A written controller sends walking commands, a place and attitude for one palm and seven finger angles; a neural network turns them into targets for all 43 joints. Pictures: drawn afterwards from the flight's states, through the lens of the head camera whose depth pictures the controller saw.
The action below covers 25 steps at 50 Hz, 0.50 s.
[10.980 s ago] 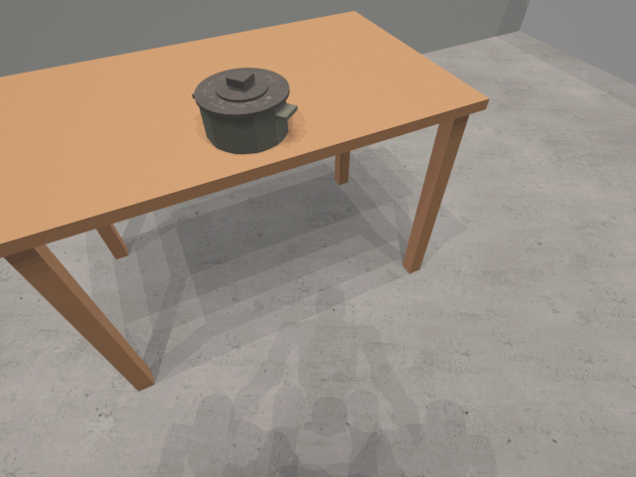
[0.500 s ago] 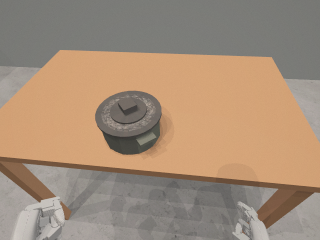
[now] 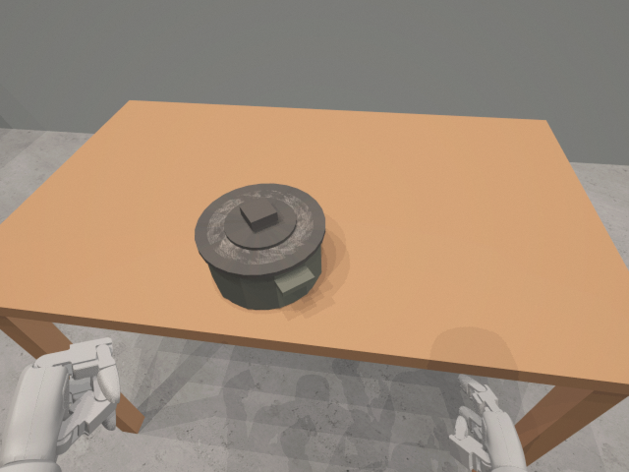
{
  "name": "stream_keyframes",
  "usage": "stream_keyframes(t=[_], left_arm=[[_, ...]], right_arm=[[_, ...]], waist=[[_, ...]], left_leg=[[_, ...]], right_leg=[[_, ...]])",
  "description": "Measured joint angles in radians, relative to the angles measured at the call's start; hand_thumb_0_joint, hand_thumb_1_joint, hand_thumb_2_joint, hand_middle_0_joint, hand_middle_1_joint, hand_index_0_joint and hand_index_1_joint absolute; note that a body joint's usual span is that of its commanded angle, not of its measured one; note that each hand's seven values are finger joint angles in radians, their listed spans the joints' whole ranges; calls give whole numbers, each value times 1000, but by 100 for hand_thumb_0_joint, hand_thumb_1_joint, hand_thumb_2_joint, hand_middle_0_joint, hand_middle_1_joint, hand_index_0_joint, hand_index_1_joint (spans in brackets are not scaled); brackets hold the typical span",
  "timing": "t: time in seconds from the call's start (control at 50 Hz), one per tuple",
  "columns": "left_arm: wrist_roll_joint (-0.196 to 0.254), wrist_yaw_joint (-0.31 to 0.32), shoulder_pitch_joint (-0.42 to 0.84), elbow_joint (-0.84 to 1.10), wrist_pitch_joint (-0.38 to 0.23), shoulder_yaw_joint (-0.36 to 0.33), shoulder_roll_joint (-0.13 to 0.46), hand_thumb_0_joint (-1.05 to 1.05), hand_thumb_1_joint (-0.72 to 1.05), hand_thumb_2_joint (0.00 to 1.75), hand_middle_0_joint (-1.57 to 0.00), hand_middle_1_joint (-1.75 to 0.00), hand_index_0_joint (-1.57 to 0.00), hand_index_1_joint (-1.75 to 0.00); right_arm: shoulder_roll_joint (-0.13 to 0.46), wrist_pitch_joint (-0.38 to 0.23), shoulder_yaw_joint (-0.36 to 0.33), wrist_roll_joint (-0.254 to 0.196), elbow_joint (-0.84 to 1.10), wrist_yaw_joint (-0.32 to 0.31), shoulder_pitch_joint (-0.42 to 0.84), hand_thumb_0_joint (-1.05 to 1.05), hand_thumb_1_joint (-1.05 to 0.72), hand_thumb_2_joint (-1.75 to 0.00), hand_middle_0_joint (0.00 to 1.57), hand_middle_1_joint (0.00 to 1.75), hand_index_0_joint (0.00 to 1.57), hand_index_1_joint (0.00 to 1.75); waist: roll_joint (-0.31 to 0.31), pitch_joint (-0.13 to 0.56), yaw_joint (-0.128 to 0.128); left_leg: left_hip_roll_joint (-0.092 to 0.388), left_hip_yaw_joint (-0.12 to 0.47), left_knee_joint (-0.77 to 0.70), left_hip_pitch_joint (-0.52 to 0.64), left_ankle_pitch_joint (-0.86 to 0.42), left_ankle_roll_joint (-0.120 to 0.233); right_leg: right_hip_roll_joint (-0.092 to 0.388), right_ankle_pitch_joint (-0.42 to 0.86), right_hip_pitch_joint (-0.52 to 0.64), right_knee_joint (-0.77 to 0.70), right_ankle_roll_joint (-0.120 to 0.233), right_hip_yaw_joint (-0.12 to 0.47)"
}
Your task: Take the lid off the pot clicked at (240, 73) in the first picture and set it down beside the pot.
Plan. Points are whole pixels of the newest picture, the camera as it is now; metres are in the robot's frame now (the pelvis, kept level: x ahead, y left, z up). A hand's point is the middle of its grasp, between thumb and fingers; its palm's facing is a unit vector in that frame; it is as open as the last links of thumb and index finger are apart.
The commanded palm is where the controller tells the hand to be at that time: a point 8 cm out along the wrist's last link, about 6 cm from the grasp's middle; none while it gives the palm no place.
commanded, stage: raise the hand higher, near the body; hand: left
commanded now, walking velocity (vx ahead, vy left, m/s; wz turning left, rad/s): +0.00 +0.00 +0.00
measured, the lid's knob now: (258, 213) +0.44 +0.15 +0.10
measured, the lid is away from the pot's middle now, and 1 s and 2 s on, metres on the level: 0.00 0.00 0.00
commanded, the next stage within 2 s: reach forward and open the fingers in 0.14 s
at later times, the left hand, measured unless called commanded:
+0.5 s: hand (95, 365) +0.18 +0.26 +0.11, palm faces -0.03 -0.10 -0.99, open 2.9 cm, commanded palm +0.16 +0.25 +0.16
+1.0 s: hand (96, 326) +0.21 +0.26 +0.14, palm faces -0.15 -0.02 -0.99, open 7.2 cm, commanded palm +0.20 +0.25 +0.20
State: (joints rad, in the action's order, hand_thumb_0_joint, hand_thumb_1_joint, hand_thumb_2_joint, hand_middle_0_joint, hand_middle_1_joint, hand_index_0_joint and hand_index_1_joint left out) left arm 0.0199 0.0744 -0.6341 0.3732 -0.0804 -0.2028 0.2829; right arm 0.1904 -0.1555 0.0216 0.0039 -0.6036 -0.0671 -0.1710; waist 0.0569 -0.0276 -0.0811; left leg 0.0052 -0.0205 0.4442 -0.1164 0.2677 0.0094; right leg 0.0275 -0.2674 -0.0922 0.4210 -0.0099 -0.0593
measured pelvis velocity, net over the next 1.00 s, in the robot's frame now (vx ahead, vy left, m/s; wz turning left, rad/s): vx -0.04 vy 0.00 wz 0.01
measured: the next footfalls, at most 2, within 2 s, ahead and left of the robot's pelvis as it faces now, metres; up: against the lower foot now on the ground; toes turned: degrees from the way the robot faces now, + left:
none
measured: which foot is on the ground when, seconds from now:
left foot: down 0.00-1.00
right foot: down 0.00-1.00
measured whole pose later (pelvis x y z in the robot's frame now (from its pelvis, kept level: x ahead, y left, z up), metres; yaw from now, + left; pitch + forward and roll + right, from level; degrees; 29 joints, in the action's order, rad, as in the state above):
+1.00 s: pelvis -0.04 +0.00 +0.00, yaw +1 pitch -2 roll +0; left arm -0.71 -0.30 -0.12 0.25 0.01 -0.10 0.69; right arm 0.30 0.05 0.02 -0.04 -0.59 -0.03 -0.13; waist 0.14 -0.03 -0.07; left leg -0.01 -0.01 0.41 -0.20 0.18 0.01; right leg 0.04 -0.20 -0.18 0.41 -0.01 -0.06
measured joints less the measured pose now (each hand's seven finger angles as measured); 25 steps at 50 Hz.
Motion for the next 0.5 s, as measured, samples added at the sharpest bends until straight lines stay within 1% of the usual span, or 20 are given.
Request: stream_keyframes(t=[0.26,0.28,0.32,0.34,0.38,0.4,0.42,0.44,0.46,0.48,0.5], left_arm=[[8,10,43,61,-17,-36,22,2,89,90,-130,-150,-130,-150],[-88,23,49,75,2,-30,38,2,89,90,-130,-150,-130,-150],[-287,44,65,113,68,1,88,2,88,90,-130,-149,-130,-149],[-377,49,68,129,98,16,113,2,87,91,-130,-148,-130,-148],[-532,43,62,152,156,42,167,2,85,92,-129,-145,-129,-145],[-596,33,61,155,180,53,195,2,83,93,-128,-144,-128,-143],[-650,18,65,152,200,63,223,2,81,94,-128,-142,-128,-141],[-690,-2,71,146,217,70,249,1,79,95,-127,-139,-127,-139],[-720,-26,82,136,229,77,272,1,77,96,-126,-137,-126,-136],[-741,-52,94,124,236,82,292,1,74,98,-125,-134,-126,-134],[-752,-80,105,110,238,85,308,1,72,99,-125,-131,-125,-131]], right_arm=[[14,9,-5,-4,-19,1,-18,1,-90,-90,21,30,20,30],[21,20,-1,1,-11,3,-22,1,-90,-90,21,30,20,30],[39,67,2,9,16,19,-23,1,-90,-90,21,30,20,30],[48,93,2,8,26,29,-16,1,-90,-90,21,30,20,30],[63,151,2,5,42,45,4,1,-90,-90,21,30,20,30],[69,178,2,3,48,50,15,1,-90,-90,21,30,20,30],[76,202,2,1,52,53,26,1,-90,-90,21,30,20,30],[82,221,2,-5,53,56,37,1,-90,-90,21,30,20,30],[87,235,1,-11,53,56,46,1,-90,-90,21,30,20,30],[92,244,0,-16,52,56,53,1,-90,-90,21,30,20,30],[95,248,-2,-21,51,55,58,1,-90,-90,20,30,20,30]], waist=[[7,-3,9],[7,8,5],[9,24,-3],[13,28,-7],[25,37,-10],[32,39,-11],[39,41,-11],[47,42,-11],[56,44,-11],[64,47,-9],[71,50,-7]], left_leg=[[3,-7,0,5,3,-1],[3,-9,6,-10,5,-1],[2,-12,26,-45,9,-1],[2,-17,33,-58,11,-1],[5,-27,43,-80,14,-1],[5,-32,45,-87,14,-1],[6,-34,45,-92,12,-1],[6,-35,44,-95,10,-1],[6,-34,42,-97,8,0],[6,-32,39,-98,5,0],[4,-29,34,-97,1,0]], right_leg=[[-3,-1,1,0,0,7],[-3,-3,-15,10,1,9],[0,-12,-56,39,2,13],[0,-15,-74,51,3,17],[-2,-17,-103,68,5,28],[-3,-16,-113,72,4,33],[-3,-15,-120,74,4,35],[-4,-13,-123,74,4,36],[-4,-11,-124,72,4,35],[-3,-9,-124,69,4,33],[-2,-7,-123,65,4,30]])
